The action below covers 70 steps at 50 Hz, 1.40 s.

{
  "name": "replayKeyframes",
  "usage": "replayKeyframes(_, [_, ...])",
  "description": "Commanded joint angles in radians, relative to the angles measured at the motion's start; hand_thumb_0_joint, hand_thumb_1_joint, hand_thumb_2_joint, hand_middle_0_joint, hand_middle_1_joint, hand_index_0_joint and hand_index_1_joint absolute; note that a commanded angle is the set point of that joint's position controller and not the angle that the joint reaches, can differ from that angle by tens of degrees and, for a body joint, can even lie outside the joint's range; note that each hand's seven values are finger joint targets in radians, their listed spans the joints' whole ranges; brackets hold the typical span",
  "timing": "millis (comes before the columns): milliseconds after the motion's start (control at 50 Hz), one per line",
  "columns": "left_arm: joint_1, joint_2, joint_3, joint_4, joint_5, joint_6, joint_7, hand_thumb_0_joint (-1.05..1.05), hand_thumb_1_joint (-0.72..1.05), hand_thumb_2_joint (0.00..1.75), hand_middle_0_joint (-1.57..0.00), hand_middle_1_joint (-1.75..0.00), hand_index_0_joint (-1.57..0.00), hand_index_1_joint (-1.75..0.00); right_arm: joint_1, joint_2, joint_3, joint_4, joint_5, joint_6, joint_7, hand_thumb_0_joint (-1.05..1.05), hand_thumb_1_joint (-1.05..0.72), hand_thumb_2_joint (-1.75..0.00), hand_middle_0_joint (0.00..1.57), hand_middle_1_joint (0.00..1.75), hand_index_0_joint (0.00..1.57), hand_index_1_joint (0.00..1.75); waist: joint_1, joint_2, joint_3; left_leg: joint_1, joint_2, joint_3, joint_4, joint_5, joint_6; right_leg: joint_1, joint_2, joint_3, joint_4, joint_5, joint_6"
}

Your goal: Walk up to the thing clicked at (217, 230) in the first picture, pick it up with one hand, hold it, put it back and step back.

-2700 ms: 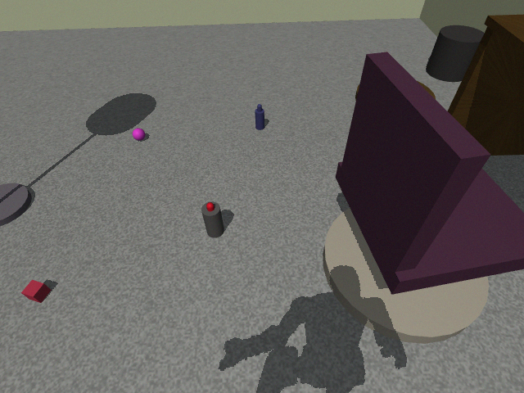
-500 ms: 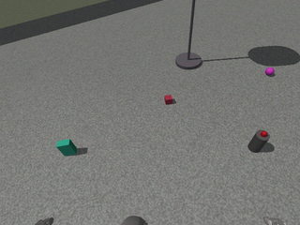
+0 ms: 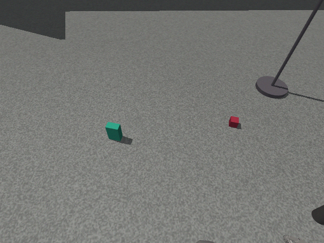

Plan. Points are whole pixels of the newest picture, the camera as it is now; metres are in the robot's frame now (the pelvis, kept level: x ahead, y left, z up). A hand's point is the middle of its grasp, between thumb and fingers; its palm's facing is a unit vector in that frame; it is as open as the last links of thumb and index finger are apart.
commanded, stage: walk up
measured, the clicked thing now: out of the picture +0.40 -0.91 -0.65
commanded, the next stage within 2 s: stand in 1.84 s
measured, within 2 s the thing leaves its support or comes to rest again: neither
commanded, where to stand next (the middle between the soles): +0.07 +0.02 m, yaw +36 degrees
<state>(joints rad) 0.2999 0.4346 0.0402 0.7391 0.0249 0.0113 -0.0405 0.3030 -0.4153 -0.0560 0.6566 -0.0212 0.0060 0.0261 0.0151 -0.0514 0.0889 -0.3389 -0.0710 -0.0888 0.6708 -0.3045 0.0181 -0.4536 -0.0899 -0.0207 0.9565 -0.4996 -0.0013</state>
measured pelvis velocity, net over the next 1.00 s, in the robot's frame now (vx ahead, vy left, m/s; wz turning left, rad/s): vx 0.00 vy -0.03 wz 0.60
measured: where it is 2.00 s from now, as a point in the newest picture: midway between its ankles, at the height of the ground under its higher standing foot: outside the picture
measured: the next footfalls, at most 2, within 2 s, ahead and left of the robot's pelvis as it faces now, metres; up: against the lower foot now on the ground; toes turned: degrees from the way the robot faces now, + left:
right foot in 0.10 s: +0.10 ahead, -0.14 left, +0.00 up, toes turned +3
left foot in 0.46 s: +0.03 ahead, +0.14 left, +0.00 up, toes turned +20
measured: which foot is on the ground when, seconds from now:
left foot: down 0.00-0.12, up 0.14-0.44, down 0.46-0.76, up 0.78-0.98, down 1.00-1.00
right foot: up 0.00-0.08, down 0.10-0.46, up 0.48-0.72, down 0.74-1.00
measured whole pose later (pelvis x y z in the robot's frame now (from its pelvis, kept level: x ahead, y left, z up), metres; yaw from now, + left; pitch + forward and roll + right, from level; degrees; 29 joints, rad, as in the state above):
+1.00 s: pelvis +0.00 -0.03 -0.01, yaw +34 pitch -2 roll +2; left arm 0.29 0.41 0.04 0.84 0.04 0.00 -0.03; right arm 0.24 -0.43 -0.05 0.85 -0.01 -0.03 0.01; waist 0.06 -0.02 0.10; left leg -0.36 -0.04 0.01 0.71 -0.39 0.02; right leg -0.36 -0.15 -0.11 0.77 -0.38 0.01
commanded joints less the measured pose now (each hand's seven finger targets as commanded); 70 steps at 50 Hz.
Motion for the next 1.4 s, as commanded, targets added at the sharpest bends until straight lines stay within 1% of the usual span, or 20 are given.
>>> replayKeyframes(0, [0.018, 0.181, 0.072, -0.099, -0.012, -0.050, 0.033, 0.00, 0.90, 0.90, -0.20, -0.30, -0.20, -0.30, 0.002, -0.263, -0.097, -0.111, -0.010, -0.024, -0.028, 0.00, -0.90, -0.90, 0.20, 0.30, 0.20, 0.30, -0.010, 0.221, -0.093, -0.022, 0.209, -0.314, -0.133, 0.492, 0.208, 0.051, 0.046, -0.005, -0.083, 0.041, -0.026])
replayKeyframes(60, [0.097, 0.175, 0.079, -0.085, -0.010, -0.066, 0.048, 0.00, 0.90, 0.90, -0.20, -0.30, -0.20, -0.30, -0.063, -0.232, -0.086, -0.141, 0.001, -0.012, -0.029, 0.00, -0.90, -0.90, 0.20, 0.30, 0.20, 0.30, 0.062, 0.176, -0.153, -0.119, 0.120, -0.275, 0.028, 0.443, 0.124, 0.267, 0.070, 0.004, -0.365, 0.243, -0.063])
replayKeyframes(100, [0.086, 0.345, 0.120, -0.102, 0.019, -0.072, 0.061, 0.00, 0.90, 0.90, -0.20, -0.30, -0.20, -0.30, -0.029, -0.121, -0.056, -0.154, 0.009, -0.005, -0.038, 0.00, -0.90, -0.90, 0.20, 0.30, 0.20, 0.30, 0.068, -0.240, -0.142, -0.391, -0.089, -0.020, 0.364, -0.233, 0.006, 0.384, -0.385, 0.533, -0.658, 0.207, -0.174])
replayKeyframes(120, [-0.024, 0.382, 0.125, -0.119, 0.015, -0.064, 0.056, 0.00, 0.90, 0.90, -0.20, -0.30, -0.20, -0.30, 0.004, -0.208, -0.083, -0.132, -0.006, 0.008, -0.050, 0.00, -0.90, -0.90, 0.20, 0.30, 0.20, 0.30, 0.022, -0.221, -0.146, -0.365, 0.016, -0.043, 0.556, -0.331, -0.006, 0.309, -0.518, 0.671, -0.673, 0.228, -0.321])
replayKeyframes(200, [-0.050, 0.269, 0.103, -0.088, 0.010, -0.070, 0.059, 0.00, 0.90, 0.90, -0.20, -0.30, -0.20, -0.30, 0.035, -0.211, -0.094, -0.057, -0.001, 0.003, -0.010, 0.00, -0.90, -0.90, 0.20, 0.30, 0.20, 0.30, 0.001, -0.141, -0.041, -0.302, 0.090, -0.007, 0.494, -0.110, -0.026, 0.234, -0.253, 0.184, -0.553, 0.264, -0.205])
replayKeyframes(400, [-0.046, 0.245, 0.086, -0.094, -0.004, -0.023, 0.018, 0.00, 0.90, 0.90, -0.20, -0.30, -0.20, -0.30, 0.067, -0.179, -0.079, 0.066, 0.017, -0.044, -0.019, 0.00, -0.90, -0.90, 0.20, 0.30, 0.20, 0.30, 0.000, -0.100, -0.139, 0.140, -0.003, 0.179, -0.101, 0.032, -0.018, 0.122, -0.222, -0.077, -0.268, 0.249, -0.130])
replayKeyframes(420, [-0.027, 0.198, 0.068, -0.085, -0.010, -0.015, 0.019, 0.00, 0.90, 0.90, -0.20, -0.30, -0.20, -0.30, 0.095, -0.217, -0.090, 0.079, 0.008, -0.055, -0.032, 0.00, -0.90, -0.90, 0.20, 0.30, 0.20, 0.30, -0.025, 0.007, -0.157, 0.236, 0.025, 0.071, -0.163, -0.003, 0.012, 0.024, -0.180, -0.098, -0.126, 0.144, -0.085])
replayKeyframes(460, [-0.078, 0.182, 0.060, -0.112, -0.019, -0.003, 0.032, 0.00, 0.90, 0.90, -0.20, -0.30, -0.20, -0.30, 0.086, -0.420, -0.123, 0.040, -0.004, -0.061, -0.048, 0.00, -0.90, -0.90, 0.20, 0.30, 0.20, 0.30, -0.053, 0.268, -0.093, 0.154, 0.426, -0.650, -0.329, -0.050, 0.261, -0.243, -0.020, -0.007, 0.129, -0.150, -0.003])
replayKeyframes(480, [-0.124, 0.240, 0.074, -0.099, -0.016, -0.007, 0.041, 0.00, 0.90, 0.90, -0.20, -0.30, -0.20, -0.30, 0.063, -0.401, -0.123, 0.058, 0.007, -0.059, -0.053, 0.00, -0.90, -0.90, 0.20, 0.30, 0.20, 0.30, -0.055, 0.197, -0.039, 0.085, 0.420, -0.619, -0.323, -0.027, 0.298, -0.209, -0.051, 0.056, 0.160, -0.130, -0.010])
replayKeyframes(540, [-0.001, 0.216, 0.078, -0.017, -0.024, -0.012, 0.038, 0.00, 0.90, 0.90, -0.20, -0.30, -0.20, -0.30, -0.026, -0.286, -0.075, 0.045, 0.009, -0.063, -0.068, 0.00, -0.90, -0.90, 0.20, 0.30, 0.20, 0.30, 0.007, 0.202, -0.067, 0.053, 0.268, -0.311, -0.166, 0.223, 0.205, -0.113, -0.052, 0.053, 0.092, -0.011, -0.025])
replayKeyframes(700, [0.066, 0.167, 0.082, 0.043, -0.009, -0.036, 0.041, 0.00, 0.90, 0.90, -0.20, -0.30, -0.20, -0.30, -0.095, -0.244, -0.050, 0.034, 0.012, -0.035, -0.063, 0.00, -0.90, -0.90, 0.20, 0.30, 0.20, 0.30, 0.057, 0.177, -0.134, -0.134, 0.163, -0.224, 0.034, 0.215, 0.151, 0.232, 0.062, -0.030, -0.345, 0.140, -0.057])
replayKeyframes(740, [0.029, 0.326, 0.114, 0.017, 0.017, -0.047, 0.043, 0.00, 0.90, 0.90, -0.20, -0.30, -0.20, -0.30, -0.098, -0.158, -0.030, 0.014, 0.023, -0.028, -0.068, 0.00, -0.90, -0.90, 0.20, 0.30, 0.20, 0.30, 0.061, -0.162, -0.079, -0.354, -0.060, -0.030, 0.346, -0.172, 0.036, 0.252, -0.285, 0.509, -0.634, -0.049, -0.198])
replayKeyframes(760, [-0.075, 0.381, 0.122, -0.007, 0.016, -0.046, 0.041, 0.00, 0.90, 0.90, -0.20, -0.30, -0.20, -0.30, -0.073, -0.214, -0.052, 0.038, 0.011, -0.029, -0.082, 0.00, -0.90, -0.90, 0.20, 0.30, 0.20, 0.30, 0.026, -0.209, -0.054, -0.315, 0.021, -0.027, 0.491, -0.348, 0.011, 0.151, -0.464, 0.695, -0.696, -0.040, -0.340])
replayKeyframes(820, [-0.081, 0.271, 0.095, 0.014, 0.014, -0.055, 0.043, 0.00, 0.90, 0.90, -0.20, -0.30, -0.20, -0.30, -0.053, -0.240, -0.065, 0.101, 0.013, -0.036, -0.058, 0.00, -0.90, -0.90, 0.20, 0.30, 0.20, 0.30, 0.008, -0.036, 0.029, -0.267, 0.066, 0.008, 0.423, -0.203, 0.013, 0.128, -0.274, 0.325, -0.582, 0.042, -0.223])
replayKeyframes(960, [-0.057, 0.196, 0.061, 0.035, -0.006, -0.030, 0.023, 0.00, 0.90, 0.90, -0.20, -0.30, -0.20, -0.30, 0.019, -0.164, -0.055, 0.180, 0.006, -0.064, -0.039, 0.00, -0.90, -0.90, 0.20, 0.30, 0.20, 0.30, -0.017, -0.065, -0.114, 0.173, 0.006, 0.125, -0.161, 0.011, 0.010, 0.068, -0.152, 0.049, -0.327, 0.182, -0.141])
replayKeyframes(1000, [-0.033, 0.080, 0.025, 0.031, -0.026, -0.023, 0.020, 0.00, 0.90, 0.90, -0.20, -0.30, -0.20, -0.30, -0.030, -0.261, -0.066, 0.149, -0.017, -0.081, -0.052, 0.00, -0.90, -0.90, 0.20, 0.30, 0.20, 0.30, -0.002, 0.221, -0.135, 0.256, 0.315, -0.444, -0.297, -0.133, 0.143, -0.161, -0.005, -0.030, -0.093, 0.009, -0.012])
replayKeyframes(1020, [-0.072, 0.183, 0.056, 0.054, -0.022, -0.015, 0.035, 0.00, 0.90, 0.90, -0.20, -0.30, -0.20, -0.30, -0.037, -0.333, -0.080, 0.148, -0.002, -0.077, -0.053, 0.00, -0.90, -0.90, 0.20, 0.30, 0.20, 0.30, -0.039, 0.166, -0.088, 0.061, 0.395, -0.518, -0.328, -0.223, 0.254, -0.068, -0.027, 0.039, -0.045, -0.149, -0.017])
replayKeyframes(1120, [0.014, 0.166, 0.052, 0.147, -0.023, -0.031, 0.036, 0.00, 0.90, 0.90, -0.20, -0.30, -0.20, -0.30, -0.167, -0.243, -0.035, 0.170, 0.014, -0.073, -0.051, 0.00, -0.90, -0.90, 0.20, 0.30, 0.20, 0.30, 0.025, 0.170, -0.092, -0.040, 0.257, -0.225, -0.194, 0.113, 0.154, 0.148, -0.001, 0.003, -0.238, 0.087, -0.031])
replayKeyframes(1200, [-0.117, 0.234, 0.051, 0.137, -0.003, -0.046, 0.036, 0.00, 0.90, 0.90, -0.20, -0.30, -0.20, -0.30, -0.151, -0.181, -0.013, 0.211, 0.023, -0.049, -0.042, 0.00, -0.90, -0.90, 0.20, 0.30, 0.20, 0.30, -0.014, -0.025, -0.029, -0.064, 0.080, -0.052, -0.092, -0.153, 0.029, 0.130, -0.128, 0.217, -0.540, 0.046, -0.113])
replayKeyframes(1380, [-0.179, 0.184, 0.020, 0.211, -0.024, -0.057, 0.038, 0.00, 0.90, 0.90, -0.20, -0.30, -0.20, -0.30, -0.189, -0.171, 0.010, 0.323, 0.027, -0.065, -0.038, 0.00, -0.90, -0.90, 0.20, 0.30, 0.20, 0.30, -0.007, 0.009, -0.117, 0.082, 0.123, -0.067, -0.158, 0.259, 0.034, 0.262, -0.090, 0.073, -0.532, 0.370, -0.060])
